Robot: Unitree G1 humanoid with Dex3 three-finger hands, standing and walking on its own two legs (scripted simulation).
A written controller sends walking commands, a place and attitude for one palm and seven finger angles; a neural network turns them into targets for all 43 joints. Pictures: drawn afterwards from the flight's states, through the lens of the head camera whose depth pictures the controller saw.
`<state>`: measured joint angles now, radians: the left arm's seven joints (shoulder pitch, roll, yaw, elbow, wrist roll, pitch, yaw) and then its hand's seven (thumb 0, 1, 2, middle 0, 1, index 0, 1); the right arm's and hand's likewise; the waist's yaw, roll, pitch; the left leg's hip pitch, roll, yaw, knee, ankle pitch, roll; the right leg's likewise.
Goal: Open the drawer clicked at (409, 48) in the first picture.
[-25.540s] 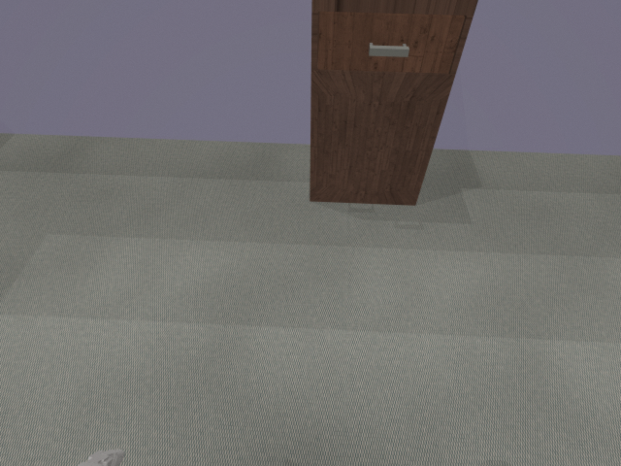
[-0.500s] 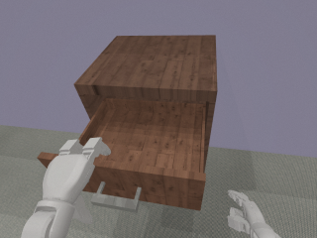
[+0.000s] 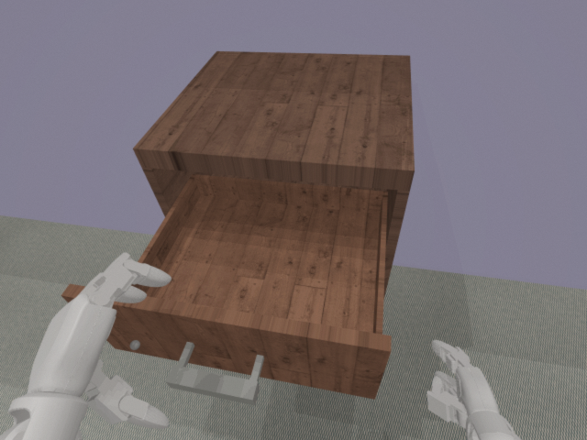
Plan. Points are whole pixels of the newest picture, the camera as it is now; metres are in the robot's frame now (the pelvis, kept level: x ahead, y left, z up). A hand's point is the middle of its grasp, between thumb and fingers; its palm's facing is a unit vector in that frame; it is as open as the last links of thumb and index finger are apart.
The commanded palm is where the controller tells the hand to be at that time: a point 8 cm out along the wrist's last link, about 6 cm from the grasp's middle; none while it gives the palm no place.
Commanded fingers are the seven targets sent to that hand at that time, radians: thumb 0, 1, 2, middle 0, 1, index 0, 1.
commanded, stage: draw the hand back to the body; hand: left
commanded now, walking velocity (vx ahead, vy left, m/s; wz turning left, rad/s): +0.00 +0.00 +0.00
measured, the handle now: (218, 369) +0.22 +0.15 -0.03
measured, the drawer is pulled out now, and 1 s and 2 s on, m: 0.28 0.28 0.28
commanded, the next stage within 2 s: step back with the hand held close in 0.92 s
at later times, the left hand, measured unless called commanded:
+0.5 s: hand (94, 323) +0.18 +0.22 +0.16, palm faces +0.34 -0.85 -0.41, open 10.6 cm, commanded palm +0.13 +0.27 +0.18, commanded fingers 0.00 0.55 0.75 -0.22 -0.52 -0.22 -0.52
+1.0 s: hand (93, 328) +0.18 +0.22 +0.16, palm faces +0.40 -0.82 -0.41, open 7.5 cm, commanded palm +0.13 +0.26 +0.18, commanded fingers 0.00 0.90 0.90 -0.20 -0.30 -0.20 -0.30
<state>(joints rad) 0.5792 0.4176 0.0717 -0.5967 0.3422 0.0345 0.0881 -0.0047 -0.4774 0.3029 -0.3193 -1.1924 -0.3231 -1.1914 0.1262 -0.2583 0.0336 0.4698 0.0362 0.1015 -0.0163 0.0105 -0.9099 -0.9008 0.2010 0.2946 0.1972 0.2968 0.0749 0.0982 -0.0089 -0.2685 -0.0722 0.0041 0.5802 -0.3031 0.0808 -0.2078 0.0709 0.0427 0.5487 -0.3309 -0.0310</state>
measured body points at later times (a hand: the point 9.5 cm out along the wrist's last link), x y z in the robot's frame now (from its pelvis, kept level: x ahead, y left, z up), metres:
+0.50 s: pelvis +0.02 +0.00 +0.01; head +0.01 -0.02 +0.45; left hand +0.16 +0.27 +0.19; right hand +0.21 -0.21 -0.08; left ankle +0.00 +0.07 -0.73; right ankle -0.03 -0.11 -0.73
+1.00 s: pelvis +0.01 -0.02 +0.01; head +0.00 -0.05 +0.46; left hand +0.15 +0.26 +0.19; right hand +0.21 -0.23 -0.08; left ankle +0.00 +0.07 -0.73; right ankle -0.03 -0.11 -0.73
